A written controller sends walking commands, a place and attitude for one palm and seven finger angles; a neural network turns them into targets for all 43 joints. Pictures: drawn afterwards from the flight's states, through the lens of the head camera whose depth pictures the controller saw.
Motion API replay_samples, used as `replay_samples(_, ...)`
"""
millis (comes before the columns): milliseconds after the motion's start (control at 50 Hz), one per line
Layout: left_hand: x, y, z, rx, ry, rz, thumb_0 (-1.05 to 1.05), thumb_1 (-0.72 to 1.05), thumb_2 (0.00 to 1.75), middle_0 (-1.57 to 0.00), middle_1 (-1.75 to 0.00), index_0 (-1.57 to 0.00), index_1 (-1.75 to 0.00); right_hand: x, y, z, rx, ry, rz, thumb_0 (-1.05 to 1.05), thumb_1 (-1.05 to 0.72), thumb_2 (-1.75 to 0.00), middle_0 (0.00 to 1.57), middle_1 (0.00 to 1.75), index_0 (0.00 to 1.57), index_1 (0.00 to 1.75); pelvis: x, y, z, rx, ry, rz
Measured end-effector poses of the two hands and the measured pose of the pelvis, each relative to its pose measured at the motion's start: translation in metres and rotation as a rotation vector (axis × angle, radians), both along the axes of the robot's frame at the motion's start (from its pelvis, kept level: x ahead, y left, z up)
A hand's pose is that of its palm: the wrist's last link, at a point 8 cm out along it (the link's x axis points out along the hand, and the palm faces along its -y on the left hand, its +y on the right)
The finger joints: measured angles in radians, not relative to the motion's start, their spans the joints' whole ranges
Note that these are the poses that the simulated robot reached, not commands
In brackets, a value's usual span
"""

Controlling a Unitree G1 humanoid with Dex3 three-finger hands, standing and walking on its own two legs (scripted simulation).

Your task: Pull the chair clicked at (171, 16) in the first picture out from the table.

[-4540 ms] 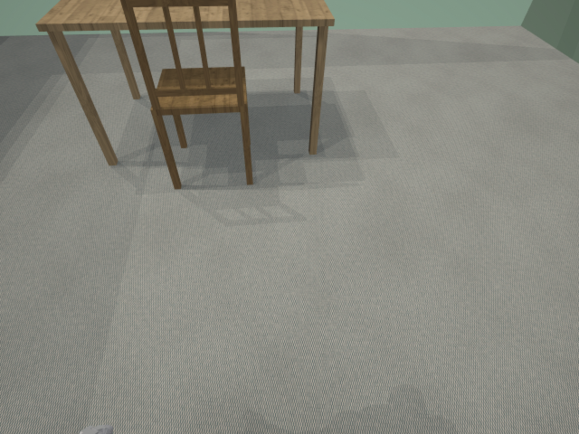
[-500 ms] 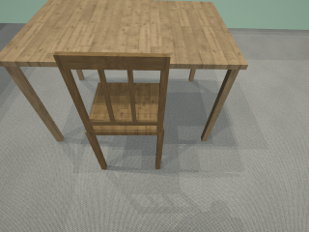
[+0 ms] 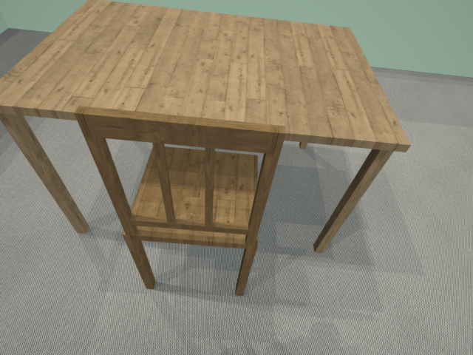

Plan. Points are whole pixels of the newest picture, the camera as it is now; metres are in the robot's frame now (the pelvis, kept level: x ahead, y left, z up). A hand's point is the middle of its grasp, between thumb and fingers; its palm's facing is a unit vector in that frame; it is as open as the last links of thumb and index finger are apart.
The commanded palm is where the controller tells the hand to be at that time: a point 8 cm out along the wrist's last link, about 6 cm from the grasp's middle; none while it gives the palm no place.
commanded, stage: come to a stop and stand still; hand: left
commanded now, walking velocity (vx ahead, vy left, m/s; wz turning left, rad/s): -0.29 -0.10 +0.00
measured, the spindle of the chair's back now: (165, 186) +0.47 +0.20 -0.07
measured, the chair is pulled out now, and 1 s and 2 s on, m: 0.00 0.00 0.00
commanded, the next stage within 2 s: look again from close up in 0.82 s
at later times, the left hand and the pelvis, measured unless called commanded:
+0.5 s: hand out of the picture +0.06 +0.17 -0.16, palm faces +0.06 -0.97 -0.24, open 7.4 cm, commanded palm none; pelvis +0.01 -0.02 +0.01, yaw +1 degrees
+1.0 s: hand out of the picture -0.03 +0.16 -0.17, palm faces +0.03 -0.98 -0.20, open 7.4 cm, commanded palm none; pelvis +0.00 -0.01 +0.01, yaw +1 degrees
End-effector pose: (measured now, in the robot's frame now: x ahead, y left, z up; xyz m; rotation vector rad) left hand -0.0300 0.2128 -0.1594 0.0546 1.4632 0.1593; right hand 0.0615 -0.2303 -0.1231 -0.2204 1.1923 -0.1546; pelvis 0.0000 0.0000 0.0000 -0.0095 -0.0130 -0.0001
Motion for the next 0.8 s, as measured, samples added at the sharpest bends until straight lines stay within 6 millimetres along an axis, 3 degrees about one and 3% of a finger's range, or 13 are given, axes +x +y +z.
replay_samples(80, 0.027, 0.002, 0.010, 0.016, -0.020, -0.010, 0.01, 0.91, 0.90, -0.20, -0.30, -0.20, -0.30, 0.010, 0.006, 0.001, 0.005, 0.040, -0.014, 0.00, -0.94, -0.90, 0.20, 0.29, 0.20, 0.30, 0.011, 0.002, 0.008, 0.008, 0.003, -0.001)
replay_samples(200, 0.058, 0.004, 0.020, 0.074, -0.065, -0.040, 0.01, 0.91, 0.90, -0.20, -0.30, -0.20, -0.30, 0.018, -0.005, -0.008, 0.037, 0.070, -0.036, 0.00, -0.94, -0.90, 0.20, 0.29, 0.21, 0.30, 0.017, -0.010, 0.008, 0.023, -0.001, -0.003)
replay_samples(300, 0.069, 0.001, 0.026, 0.132, -0.096, -0.058, 0.01, 0.91, 0.90, -0.20, -0.30, -0.20, -0.30, 0.018, -0.022, -0.022, 0.073, 0.084, -0.058, 0.00, -0.93, -0.90, 0.20, 0.29, 0.20, 0.30, 0.019, -0.026, 0.002, 0.025, -0.006, 0.002)
replay_samples(440, 0.078, -0.003, 0.033, 0.133, -0.138, -0.058, 0.01, 0.91, 0.90, -0.20, -0.30, -0.20, -0.30, 0.002, -0.029, -0.019, 0.067, 0.128, -0.060, 0.00, -0.92, -0.90, 0.20, 0.29, 0.20, 0.30, 0.014, -0.027, 0.007, 0.022, 0.006, 0.016)
replay_samples(620, 0.070, 0.012, 0.021, 0.088, -0.154, -0.026, 0.01, 0.91, 0.90, -0.20, -0.30, -0.20, -0.30, -0.029, -0.008, -0.009, 0.034, 0.154, -0.027, 0.00, -0.91, -0.90, 0.20, 0.29, 0.20, 0.30, -0.002, -0.010, 0.007, 0.020, -0.003, 0.020)
replay_samples(800, 0.035, 0.010, 0.025, 0.074, -0.078, -0.033, 0.01, 0.91, 0.90, -0.20, -0.30, -0.20, -0.30, -0.051, 0.002, -0.009, 0.057, 0.178, -0.042, 0.01, -0.93, -0.90, 0.20, 0.29, 0.20, 0.30, -0.003, -0.006, 0.012, 0.018, -0.012, 0.010)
